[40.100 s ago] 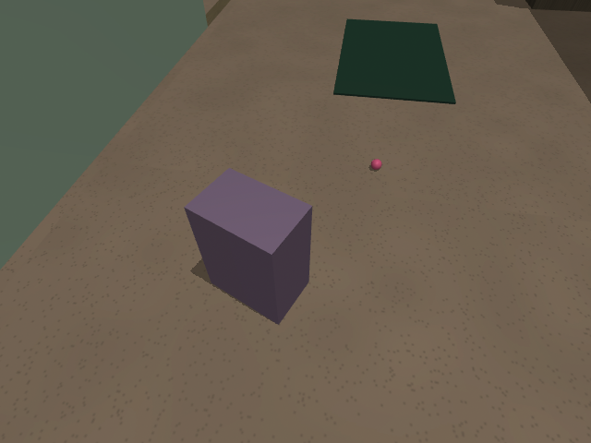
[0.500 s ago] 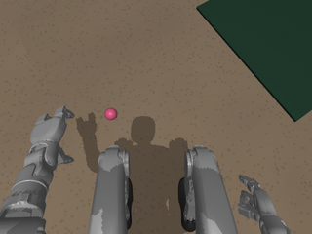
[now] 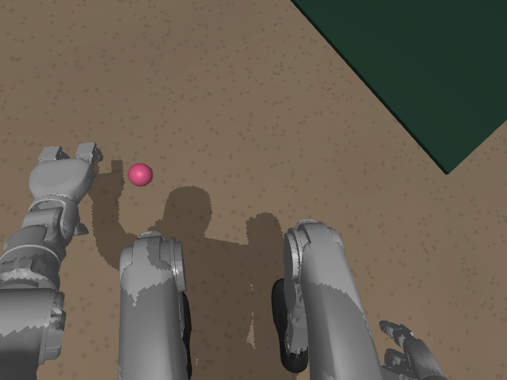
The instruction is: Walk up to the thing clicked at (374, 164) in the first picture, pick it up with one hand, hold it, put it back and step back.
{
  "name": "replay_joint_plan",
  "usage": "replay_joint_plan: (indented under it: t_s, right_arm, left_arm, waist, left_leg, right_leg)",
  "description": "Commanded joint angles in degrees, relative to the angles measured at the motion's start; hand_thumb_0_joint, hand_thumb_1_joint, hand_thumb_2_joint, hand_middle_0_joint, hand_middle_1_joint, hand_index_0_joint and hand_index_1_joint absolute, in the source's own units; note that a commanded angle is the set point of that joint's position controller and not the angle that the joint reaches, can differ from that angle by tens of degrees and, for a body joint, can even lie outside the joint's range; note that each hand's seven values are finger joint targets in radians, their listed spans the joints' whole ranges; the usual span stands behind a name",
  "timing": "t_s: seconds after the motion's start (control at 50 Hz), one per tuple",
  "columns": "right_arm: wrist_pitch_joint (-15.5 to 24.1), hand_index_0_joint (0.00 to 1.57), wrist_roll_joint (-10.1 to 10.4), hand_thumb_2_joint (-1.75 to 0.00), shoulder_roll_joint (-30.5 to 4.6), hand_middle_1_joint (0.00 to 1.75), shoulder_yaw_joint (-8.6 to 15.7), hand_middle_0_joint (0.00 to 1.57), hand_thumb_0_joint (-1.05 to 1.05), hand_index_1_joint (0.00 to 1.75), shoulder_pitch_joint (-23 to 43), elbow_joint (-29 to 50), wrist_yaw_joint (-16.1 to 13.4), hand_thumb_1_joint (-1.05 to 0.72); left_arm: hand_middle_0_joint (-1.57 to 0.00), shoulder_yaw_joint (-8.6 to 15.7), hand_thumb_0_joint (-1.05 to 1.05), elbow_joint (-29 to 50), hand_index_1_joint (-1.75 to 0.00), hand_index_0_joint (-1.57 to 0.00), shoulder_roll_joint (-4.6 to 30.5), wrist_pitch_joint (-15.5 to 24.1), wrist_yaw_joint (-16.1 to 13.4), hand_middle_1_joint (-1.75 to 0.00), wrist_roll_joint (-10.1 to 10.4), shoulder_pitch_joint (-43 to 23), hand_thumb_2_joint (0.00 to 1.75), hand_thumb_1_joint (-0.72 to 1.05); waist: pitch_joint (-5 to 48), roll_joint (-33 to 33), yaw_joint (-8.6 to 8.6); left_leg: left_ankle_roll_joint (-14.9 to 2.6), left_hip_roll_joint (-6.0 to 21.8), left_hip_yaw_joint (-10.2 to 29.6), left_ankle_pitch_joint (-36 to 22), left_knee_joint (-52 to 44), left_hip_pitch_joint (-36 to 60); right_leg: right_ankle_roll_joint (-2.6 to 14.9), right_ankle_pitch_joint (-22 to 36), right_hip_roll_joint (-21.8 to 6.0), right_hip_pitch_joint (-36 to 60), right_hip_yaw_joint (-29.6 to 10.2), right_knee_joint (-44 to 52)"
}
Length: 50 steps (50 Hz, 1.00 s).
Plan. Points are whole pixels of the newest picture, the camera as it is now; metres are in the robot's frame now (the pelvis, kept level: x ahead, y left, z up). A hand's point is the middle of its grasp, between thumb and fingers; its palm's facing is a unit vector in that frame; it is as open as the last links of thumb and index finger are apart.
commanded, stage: rise first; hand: left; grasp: from above
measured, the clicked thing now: (140, 174) +0.50 +0.22 -0.34
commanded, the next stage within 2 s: none
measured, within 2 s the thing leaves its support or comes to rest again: neither
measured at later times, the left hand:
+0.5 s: hand (94, 190) +0.42 +0.27 -0.20, palm faces -0.46 -0.05 -0.89, open 13.7 cm
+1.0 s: hand (101, 187) +0.44 +0.27 -0.22, palm faces -0.45 -0.05 -0.89, open 13.7 cm
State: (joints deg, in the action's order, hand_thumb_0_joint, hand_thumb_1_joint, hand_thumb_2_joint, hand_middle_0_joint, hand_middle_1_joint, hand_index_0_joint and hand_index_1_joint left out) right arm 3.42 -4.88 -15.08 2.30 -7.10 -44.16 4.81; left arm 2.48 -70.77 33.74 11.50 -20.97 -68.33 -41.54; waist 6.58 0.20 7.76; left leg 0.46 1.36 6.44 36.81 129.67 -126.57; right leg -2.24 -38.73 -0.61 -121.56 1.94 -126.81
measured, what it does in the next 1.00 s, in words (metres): stands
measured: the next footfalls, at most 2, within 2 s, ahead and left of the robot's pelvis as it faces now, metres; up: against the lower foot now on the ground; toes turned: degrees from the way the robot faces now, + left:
none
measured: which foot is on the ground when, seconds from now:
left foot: down 0.00-1.00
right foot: down 0.00-1.00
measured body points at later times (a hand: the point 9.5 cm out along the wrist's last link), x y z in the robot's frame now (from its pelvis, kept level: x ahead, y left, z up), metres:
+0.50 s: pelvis +0.01 -0.01 -0.03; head +0.24 +0.04 +0.35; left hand +0.44 +0.27 -0.15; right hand +0.09 -0.28 -0.16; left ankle +0.09 +0.13 -0.34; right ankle +0.10 -0.14 -0.34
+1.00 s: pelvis +0.01 +0.00 -0.04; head +0.25 +0.05 +0.34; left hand +0.45 +0.27 -0.17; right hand +0.08 -0.28 -0.16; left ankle +0.09 +0.13 -0.34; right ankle +0.10 -0.14 -0.34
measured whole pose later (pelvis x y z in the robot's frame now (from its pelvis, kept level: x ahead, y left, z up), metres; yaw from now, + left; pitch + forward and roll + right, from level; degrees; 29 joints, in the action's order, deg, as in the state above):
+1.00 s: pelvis +0.01 +0.00 -0.04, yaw -1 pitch +34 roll -6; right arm 3.5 -8.8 -14.7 0.5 -5.9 -45.5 7.4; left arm 5.1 -81.4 36.0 12.3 -27.9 -72.7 -48.7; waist 4.0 -0.6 10.5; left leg 1.5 1.6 8.1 39.5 137.8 -133.0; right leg -2.3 -40.7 0.5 -128.5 2.4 -134.7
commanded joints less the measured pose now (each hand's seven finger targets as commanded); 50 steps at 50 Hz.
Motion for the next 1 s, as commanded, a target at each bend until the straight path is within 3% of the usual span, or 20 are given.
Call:
replay_joint_plan:
  t_s: [0.0, 0.02, 0.06, 0.1, 0.12, 0.18, 0.2, 0.3, 0.34, 0.38, 0.46, 0.6, 0.68, 0.72, 0.92, 0.94, 0.98]
  right_arm:
    - [0.78, 0.20, -0.86, -0.90, -12.31, 0.30, 3.88, 0.20, 0.00, 0.30, -8.25, 2.05, -0.07, -0.90]
    - [0.71, 0.20, -0.96, -0.90, -12.59, 0.30, 4.00, 0.20, 0.00, 0.30, -8.08, 1.87, 0.02, -0.90]
    - [0.68, 0.20, -1.37, -0.90, -12.25, 0.30, 3.91, 0.20, 0.00, 0.30, -8.25, 1.77, 0.26, -0.90]
    - [0.61, 0.20, -1.64, -0.90, -11.94, 0.30, 3.73, 0.20, 0.00, 0.30, -8.49, 1.44, 0.47, -0.90]
    - [0.61, 0.20, -1.82, -0.90, -12.30, 0.30, 3.87, 0.20, 0.00, 0.30, -8.72, 1.59, 0.47, -0.90]
    - [0.60, 0.20, -2.03, -0.90, -11.50, 0.30, 3.49, 0.20, 0.00, 0.30, -8.76, 1.51, 0.79, -0.91]
    - [0.59, 0.20, -2.31, -0.90, -11.95, 0.30, 3.48, 0.20, 0.00, 0.30, -9.12, 1.19, 0.87, -0.90]
    - [0.56, 0.20, -2.73, -0.90, -11.36, 0.30, 3.22, 0.20, 0.00, 0.30, -9.05, 1.05, 1.20, -0.90]
    - [0.53, 0.20, -2.75, -0.90, -11.65, 0.30, 3.20, 0.20, 0.00, 0.30, -9.07, 0.78, 1.14, -0.90]
    - [0.54, 0.20, -3.00, -0.90, -11.57, 0.30, 3.13, 0.20, 0.00, 0.30, -9.00, 1.02, 1.30, -0.90]
    - [0.61, 0.20, -3.25, -0.90, -11.87, 0.30, 3.02, 0.20, 0.00, 0.30, -9.46, 0.63, 1.45, -0.90]
    - [0.15, 0.20, -3.57, -0.90, -11.64, 0.30, 2.91, 0.20, 0.00, 0.30, -9.84, 0.10, 1.59, -0.90]
    - [0.22, 0.20, -3.61, -0.90, -12.20, 0.30, 2.89, 0.20, 0.00, 0.30, -9.63, -0.17, 1.70, -0.90]
    - [0.31, 0.20, -3.77, -0.90, -12.45, 0.30, 2.78, 0.20, 0.00, 0.30, -9.71, -0.29, 1.82, -0.90]
    - [0.44, 0.20, -4.04, -0.90, -12.63, 0.30, 2.26, 0.20, 0.00, 0.30, -9.95, -0.34, 2.05, -0.90]
    - [0.43, 0.20, -4.02, -0.90, -12.73, 0.30, 2.25, 0.20, 0.00, 0.30, -9.58, -0.37, 2.03, -0.91]
    - [0.55, 0.20, -4.13, -0.90, -13.04, 0.30, 2.23, 0.20, 0.00, 0.30, -10.03, -0.39, 2.12, -0.91]
  left_arm:
    - [-0.13, 2.25, 0.00, 5.29, -0.92, -0.12, 12.83, 0.33, -3.81, -0.91, -1.51, -17.38, 0.97, -0.50]
    - [-0.14, 2.91, 0.00, 4.98, -0.91, -0.14, 14.15, 0.19, -4.15, -0.91, -1.88, -17.58, 0.95, -0.47]
    - [-0.14, 2.07, 0.00, 3.70, -0.92, -0.14, 12.92, 0.23, -4.58, -0.91, -2.13, -18.37, 0.95, -0.48]
    - [-0.16, 2.35, 0.00, 2.52, -0.91, -0.15, 13.24, 0.16, -4.89, -0.91, -2.60, -17.50, 0.93, -0.46]
    - [-0.15, 2.74, 0.00, 3.50, -0.91, -0.16, 13.86, 0.41, -5.05, -0.92, -2.71, -19.57, 0.92, -0.44]
    - [-0.18, 3.06, 0.00, 2.10, -0.89, -0.18, 14.34, 0.51, -5.31, -0.89, -2.32, -19.19, 0.91, -0.43]
    - [-0.17, 4.26, 0.00, 1.50, -0.90, -0.18, 15.23, 0.33, -5.65, -0.90, -2.57, -19.10, 0.90, -0.42]
    - [-0.15, 3.86, 0.00, 0.50, -0.92, -0.16, 14.07, 0.63, -6.53, -0.93, -2.80, -20.03, 0.91, -0.44]
    - [-0.14, 4.84, 0.00, 0.27, -0.92, -0.15, 15.60, 0.86, -6.74, -0.93, -3.27, -20.61, 0.92, -0.45]
    - [-0.14, 4.63, 0.00, -1.11, -0.94, -0.15, 15.24, 0.73, -6.89, -0.94, -3.23, -20.05, 0.93, -0.46]
    - [-0.14, 5.12, 0.00, 0.14, -0.93, -0.15, 15.57, 0.98, -7.25, -0.93, -2.73, -20.75, 0.93, -0.46]
    - [-0.14, 5.09, 0.00, -1.46, -0.94, -0.15, 15.81, 1.09, -7.44, -0.95, -2.81, -20.41, 0.92, -0.45]
    - [-0.13, 5.50, 0.00, -1.25, -0.94, -0.14, 15.82, 1.05, -8.22, -0.95, -2.95, -21.46, 0.93, -0.46]
    - [-0.13, 4.38, 0.00, -3.19, -0.94, -0.14, 14.48, 0.92, -8.26, -0.95, -3.33, -21.51, 0.94, -0.47]
    - [-0.14, 4.37, 0.00, -4.20, -0.95, -0.15, 15.11, 0.82, -9.22, -0.96, -4.00, -21.96, 0.92, -0.44]
    - [-0.14, 4.41, 0.00, -3.23, -0.95, -0.11, 15.29, 0.90, -9.36, -0.92, -3.69, -23.06, 1.00, -0.52]
    - [-0.16, 4.33, 0.00, -4.19, -0.93, -0.16, 15.46, 0.72, -9.49, -0.93, -3.81, -23.77, 0.93, -0.45]
  waist:
    - [35.40, 12.61, -0.04]
    - [36.06, 12.76, -0.53]
    - [34.96, 11.95, 0.47]
    - [35.14, 10.78, 0.37]
    - [36.17, 10.30, 1.09]
    - [35.53, 8.49, 0.84]
    - [36.30, 8.98, 0.82]
    - [36.60, 10.75, 1.27]
    - [36.53, 11.21, 1.08]
    - [34.85, 10.63, 1.22]
    - [36.44, 10.36, 1.22]
    - [37.14, 8.28, 1.60]
    - [36.48, 11.79, 1.35]
    - [35.54, 11.22, 2.42]
    - [35.81, 12.22, 2.62]
    - [35.88, 12.31, 2.65]
    - [35.18, 11.54, 3.29]
  left_leg:
    - [-1.34, -1.47, -3.76, -4.06, -14.75, 31.26]
    - [-1.33, -1.45, -3.82, -4.28, -14.60, 31.58]
    - [-1.61, -1.48, -4.36, -4.10, -13.38, 29.68]
    - [-1.86, -1.46, -4.69, -5.12, -12.16, 28.92]
    - [-1.99, -1.44, -4.59, -5.35, -11.58, 28.44]
    - [-2.39, -1.60, -5.35, -5.71, -10.32, 26.33]
    - [-2.42, -1.60, -5.47, -6.29, -9.90, 26.30]
    - [-2.19, -1.35, -5.22, -6.63, -8.78, 26.30]
    - [-2.12, -1.41, -4.84, -6.08, -8.98, 26.32]
    - [-2.30, -1.40, -5.37, -5.33, -8.47, 24.73]
    - [-2.33, -1.43, -5.48, -6.40, -7.56, 24.38]
    - [-2.62, -1.33, -5.65, -7.59, -5.72, 22.25]
    - [-2.09, -1.37, -5.22, -6.87, -6.40, 24.11]
    - [-2.01, -1.23, -4.82, -6.78, -6.28, 24.56]
    - [-1.95, -1.46, -4.96, -7.95, -5.31, 24.13]
    - [-2.04, -1.43, -5.05, -7.57, -5.17, 23.35]
    - [-2.14, -1.35, -4.86, -6.41, -5.01, 22.33]
  right_leg:
    - [4.38, 6.80, 1.48, 10.59, 5.75, 11.84]
    - [4.49, 7.10, 1.49, 10.39, 5.60, 11.72]
    - [4.32, 7.07, 1.64, 10.70, 5.56, 11.91]
    - [4.13, 8.06, 1.73, 11.58, 5.47, 11.69]
    - [4.07, 8.34, 1.79, 11.43, 5.51, 11.43]
    - [3.87, 8.74, 1.88, 13.44, 5.10, 11.84]
    - [3.76, 9.29, 1.80, 13.56, 5.07, 11.38]
    - [3.89, 9.75, 2.02, 12.06, 5.43, 9.68]
    - [4.09, 9.00, 2.05, 10.81, 5.63, 8.91]
    - [4.09, 8.61, 2.08, 11.06, 5.35, 9.52]
    - [3.91, 9.75, 2.11, 12.14, 5.27, 9.03]
    - [3.46, 11.70, 2.37, 14.86, 4.78, 9.14]
    - [4.18, 10.29, 2.33, 11.10, 5.60, 7.36]
    - [4.18, 10.41, 2.42, 10.03, 6.01, 7.26]
    - [4.02, 11.78, 2.45, 10.75, 6.00, 6.38]
    - [3.99, 11.63, 2.48, 10.41, 5.85, 6.57]
    - [4.00, 10.59, 2.50, 9.96, 6.06, 6.67]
